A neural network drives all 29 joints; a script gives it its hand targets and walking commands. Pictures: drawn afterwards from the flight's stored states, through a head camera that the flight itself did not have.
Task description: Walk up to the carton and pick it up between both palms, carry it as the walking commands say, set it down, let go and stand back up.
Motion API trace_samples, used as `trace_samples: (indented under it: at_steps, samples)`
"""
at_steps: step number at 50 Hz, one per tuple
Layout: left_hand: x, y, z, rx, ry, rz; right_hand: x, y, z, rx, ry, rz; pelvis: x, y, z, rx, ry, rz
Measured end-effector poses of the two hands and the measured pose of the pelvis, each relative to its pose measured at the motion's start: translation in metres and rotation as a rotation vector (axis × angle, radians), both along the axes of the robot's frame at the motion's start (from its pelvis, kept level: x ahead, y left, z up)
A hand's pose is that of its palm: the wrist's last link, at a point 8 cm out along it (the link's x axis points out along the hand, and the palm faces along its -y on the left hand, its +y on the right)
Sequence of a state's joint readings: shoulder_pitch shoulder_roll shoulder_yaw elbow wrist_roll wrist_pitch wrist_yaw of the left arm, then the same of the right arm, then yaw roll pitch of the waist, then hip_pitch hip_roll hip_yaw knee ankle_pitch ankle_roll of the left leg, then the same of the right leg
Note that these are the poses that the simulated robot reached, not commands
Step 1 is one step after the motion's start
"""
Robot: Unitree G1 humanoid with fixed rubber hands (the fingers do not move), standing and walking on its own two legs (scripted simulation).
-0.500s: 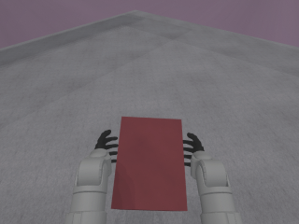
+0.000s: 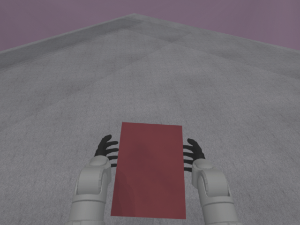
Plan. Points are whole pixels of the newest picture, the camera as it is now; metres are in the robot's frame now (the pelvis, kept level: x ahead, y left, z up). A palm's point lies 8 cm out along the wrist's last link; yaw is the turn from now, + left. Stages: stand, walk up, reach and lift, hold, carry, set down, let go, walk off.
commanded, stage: carry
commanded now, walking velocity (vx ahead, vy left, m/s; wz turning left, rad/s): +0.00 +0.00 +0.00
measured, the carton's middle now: (148, 172) +0.31 +0.00 -0.04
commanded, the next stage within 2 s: hold in 0.08 s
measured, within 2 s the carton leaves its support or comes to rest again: neither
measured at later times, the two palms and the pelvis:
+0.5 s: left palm (102, 155) +0.30 +0.12 +0.08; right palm (199, 162) +0.28 -0.13 +0.07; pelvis -0.02 +0.01 +0.00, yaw -5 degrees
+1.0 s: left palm (110, 166) +0.31 +0.12 +0.00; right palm (197, 174) +0.29 -0.14 -0.01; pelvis -0.01 +0.00 +0.00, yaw -4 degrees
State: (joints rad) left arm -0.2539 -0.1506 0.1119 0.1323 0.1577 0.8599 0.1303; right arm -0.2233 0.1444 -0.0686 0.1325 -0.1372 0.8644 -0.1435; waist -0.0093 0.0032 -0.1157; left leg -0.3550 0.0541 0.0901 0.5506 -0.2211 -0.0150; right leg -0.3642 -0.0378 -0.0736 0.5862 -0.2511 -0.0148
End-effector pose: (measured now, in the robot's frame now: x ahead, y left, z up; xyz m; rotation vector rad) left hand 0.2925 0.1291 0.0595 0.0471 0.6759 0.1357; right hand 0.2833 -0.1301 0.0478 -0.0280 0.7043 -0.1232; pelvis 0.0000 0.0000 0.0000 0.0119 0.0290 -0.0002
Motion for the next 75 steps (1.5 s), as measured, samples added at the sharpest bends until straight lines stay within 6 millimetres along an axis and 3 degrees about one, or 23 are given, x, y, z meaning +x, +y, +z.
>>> trace_samples:
  at_steps: [5,11,17,23,28,42,58,66,75]
  samples:
    - [-0.002,0.0,0.001,0.004,-0.006,-0.004,-0.001,-0.001,0.001,0.002,-0.005,0.0,-0.002,0.0,0.001,0.001,-0.008,-0.003]
    - [-0.01,-0.001,-0.019,0.005,0.041,-0.042,-0.007,-0.002,-0.012,-0.051,0.043,0.019,-0.009,0.0,0.005,-0.006,-0.112,-0.045]
    - [-0.003,-0.009,-0.003,-0.024,-0.015,-0.076,-0.012,-0.008,0.001,-0.048,-0.008,-0.05,-0.016,0.005,0.004,-0.017,-0.144,-0.068]
    - [0.005,-0.007,0.013,-0.031,-0.047,-0.059,-0.007,-0.003,0.016,-0.053,-0.034,-0.091,-0.018,0.012,0.003,-0.018,-0.18,-0.098]
    - [0.01,-0.002,0.013,0.019,-0.03,-0.04,-0.001,0.004,0.015,-0.027,-0.014,-0.069,-0.016,0.013,0.002,-0.014,-0.194,-0.077]
    - [0.017,-0.019,-0.034,0.006,0.049,-0.081,-0.003,-0.015,-0.035,-0.024,0.063,-0.079,-0.005,0.007,0.002,-0.008,-0.132,-0.083]
    - [0.026,-0.01,-0.088,-0.001,0.026,-0.02,0.013,-0.005,-0.085,-0.006,0.042,-0.087,-0.012,0.008,-0.011,-0.011,0.056,-0.064]
    - [0.032,-0.015,-0.121,-0.018,-0.001,0.003,0.014,-0.007,-0.118,0.004,0.015,-0.131,-0.025,0.011,-0.027,-0.003,0.177,-0.073]
    - [0.044,-0.016,-0.161,-0.03,-0.023,0.037,0.033,-0.007,-0.157,-0.017,-0.006,-0.12,-0.036,0.013,-0.054,0.009,0.301,-0.072]
